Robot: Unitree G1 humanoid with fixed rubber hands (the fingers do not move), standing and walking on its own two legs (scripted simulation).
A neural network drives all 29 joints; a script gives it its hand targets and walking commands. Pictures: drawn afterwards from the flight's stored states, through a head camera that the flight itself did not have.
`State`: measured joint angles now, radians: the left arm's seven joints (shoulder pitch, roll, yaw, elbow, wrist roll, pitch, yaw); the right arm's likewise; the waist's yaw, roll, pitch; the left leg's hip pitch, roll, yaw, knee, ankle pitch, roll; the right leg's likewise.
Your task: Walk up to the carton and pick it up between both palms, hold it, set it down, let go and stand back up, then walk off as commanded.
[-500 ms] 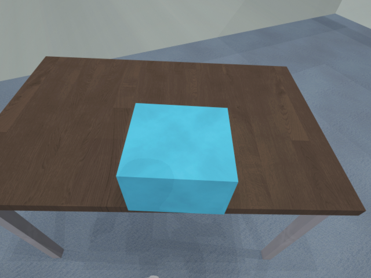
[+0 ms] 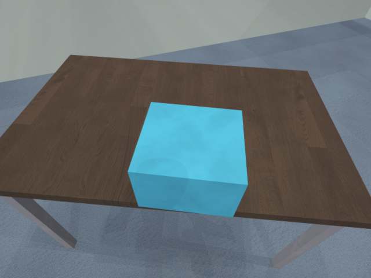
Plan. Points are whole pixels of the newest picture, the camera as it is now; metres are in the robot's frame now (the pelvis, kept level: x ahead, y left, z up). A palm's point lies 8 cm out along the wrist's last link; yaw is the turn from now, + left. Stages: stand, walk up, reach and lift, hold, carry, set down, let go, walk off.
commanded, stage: walk up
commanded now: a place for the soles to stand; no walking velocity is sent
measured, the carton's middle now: (190, 157) +0.43 +0.02 +0.00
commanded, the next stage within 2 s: reach and lift in 1.30 s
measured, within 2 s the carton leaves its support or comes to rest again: neither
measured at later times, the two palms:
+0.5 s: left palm out of the picture +0.09 +0.35 -0.08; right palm out of the picture +0.11 -0.29 -0.08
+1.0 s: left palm out of the picture +0.06 +0.37 -0.07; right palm out of the picture +0.10 -0.27 -0.09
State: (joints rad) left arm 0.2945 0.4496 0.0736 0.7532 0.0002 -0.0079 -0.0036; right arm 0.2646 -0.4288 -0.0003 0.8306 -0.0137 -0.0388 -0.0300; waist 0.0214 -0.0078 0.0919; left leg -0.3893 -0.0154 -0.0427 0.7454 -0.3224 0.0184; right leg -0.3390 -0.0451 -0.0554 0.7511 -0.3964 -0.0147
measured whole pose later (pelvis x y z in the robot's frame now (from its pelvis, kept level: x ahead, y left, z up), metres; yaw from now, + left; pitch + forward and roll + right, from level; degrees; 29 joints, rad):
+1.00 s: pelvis -0.02 +0.03 +0.01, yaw +4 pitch -1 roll -1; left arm 0.24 0.45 0.06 0.76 0.00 -0.03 0.01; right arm 0.18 -0.41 0.00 0.85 -0.01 0.01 0.01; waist 0.00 0.02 0.07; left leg -0.39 -0.07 -0.06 0.65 -0.26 0.04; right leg -0.32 -0.05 -0.04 0.64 -0.32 -0.01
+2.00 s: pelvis +0.00 +0.00 +0.03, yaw +2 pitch +0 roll +0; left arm 0.18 0.39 0.11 0.47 0.00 0.10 -0.02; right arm 0.23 -0.18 -0.04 0.61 -0.02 -0.24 -0.01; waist 0.03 -0.04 0.10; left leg -0.24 0.01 0.01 0.37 -0.13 -0.01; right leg -0.19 -0.01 -0.04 0.41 -0.22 -0.01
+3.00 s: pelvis +0.01 +0.01 +0.03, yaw +1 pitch +1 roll +0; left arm 0.26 0.39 -0.05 0.30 -0.24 -0.27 -0.03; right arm 0.31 -0.08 -0.04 0.19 0.16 -0.20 -0.06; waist 0.05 -0.04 0.04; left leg -0.24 0.01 0.03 0.37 -0.14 0.00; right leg -0.18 -0.01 -0.02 0.37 -0.21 -0.01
